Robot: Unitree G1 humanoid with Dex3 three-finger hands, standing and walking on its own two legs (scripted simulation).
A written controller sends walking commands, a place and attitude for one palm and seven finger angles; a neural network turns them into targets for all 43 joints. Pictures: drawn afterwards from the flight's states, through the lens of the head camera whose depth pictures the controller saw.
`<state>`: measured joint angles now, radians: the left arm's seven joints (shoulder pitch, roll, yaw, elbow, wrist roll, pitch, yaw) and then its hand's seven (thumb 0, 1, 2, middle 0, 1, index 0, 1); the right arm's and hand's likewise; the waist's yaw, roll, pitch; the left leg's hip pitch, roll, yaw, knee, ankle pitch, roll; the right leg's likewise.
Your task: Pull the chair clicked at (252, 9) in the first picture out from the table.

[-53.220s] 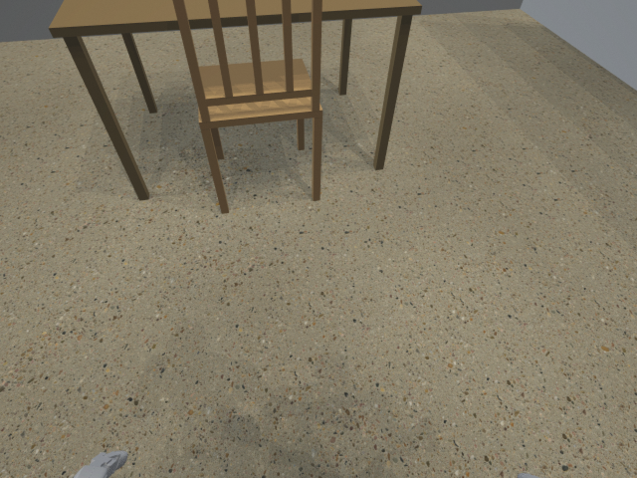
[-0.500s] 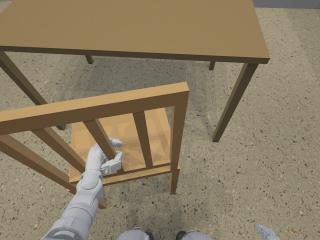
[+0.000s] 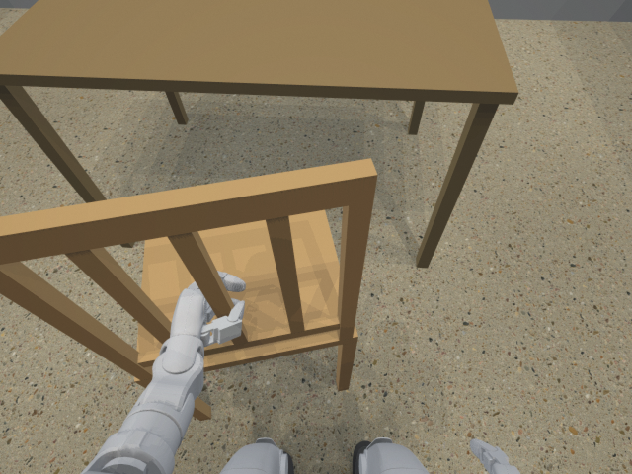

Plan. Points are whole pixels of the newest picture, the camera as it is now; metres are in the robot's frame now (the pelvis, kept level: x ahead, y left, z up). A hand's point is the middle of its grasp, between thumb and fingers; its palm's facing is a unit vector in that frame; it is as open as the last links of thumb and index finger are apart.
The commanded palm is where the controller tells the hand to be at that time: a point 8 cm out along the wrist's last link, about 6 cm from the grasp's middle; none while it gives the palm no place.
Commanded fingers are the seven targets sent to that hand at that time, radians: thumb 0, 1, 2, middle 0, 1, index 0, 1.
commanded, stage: step backward, pulling the chair out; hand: left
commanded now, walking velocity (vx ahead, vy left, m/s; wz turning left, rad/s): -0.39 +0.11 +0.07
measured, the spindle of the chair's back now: (217, 296) +0.35 +0.15 -0.03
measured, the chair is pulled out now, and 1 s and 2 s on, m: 0.36 0.44 0.60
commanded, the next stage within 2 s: stop walking, hand still on the chair in 1.90 s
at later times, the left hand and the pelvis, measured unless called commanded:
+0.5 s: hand (227, 346) +0.28 +0.13 -0.06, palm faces -0.02 -0.98 -0.18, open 5.6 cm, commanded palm +0.25 +0.19 -0.06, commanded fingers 0.00 0.90 0.90 -0.50 -1.45 -0.50 -1.45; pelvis -0.04 +0.01 +0.00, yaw +1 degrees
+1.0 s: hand (217, 380) +0.24 +0.14 -0.06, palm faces -0.04 -0.98 -0.18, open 5.6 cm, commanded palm +0.20 +0.19 -0.05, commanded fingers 0.00 0.90 0.90 -0.50 -1.45 -0.50 -1.45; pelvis -0.10 +0.03 +0.01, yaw +1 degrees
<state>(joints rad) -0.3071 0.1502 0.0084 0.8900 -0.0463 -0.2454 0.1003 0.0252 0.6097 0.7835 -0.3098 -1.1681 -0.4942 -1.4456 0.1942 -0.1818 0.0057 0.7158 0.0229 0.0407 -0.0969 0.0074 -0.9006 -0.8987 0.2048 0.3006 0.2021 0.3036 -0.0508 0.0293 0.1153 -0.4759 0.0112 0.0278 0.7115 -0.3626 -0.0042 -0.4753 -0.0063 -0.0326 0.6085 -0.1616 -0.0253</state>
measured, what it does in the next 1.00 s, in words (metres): walks backwards: left foot, then right foot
